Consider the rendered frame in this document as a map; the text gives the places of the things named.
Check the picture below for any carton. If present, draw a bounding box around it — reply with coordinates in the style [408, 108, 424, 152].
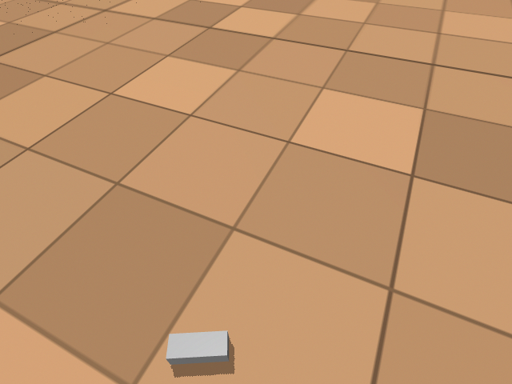
[166, 330, 229, 365]

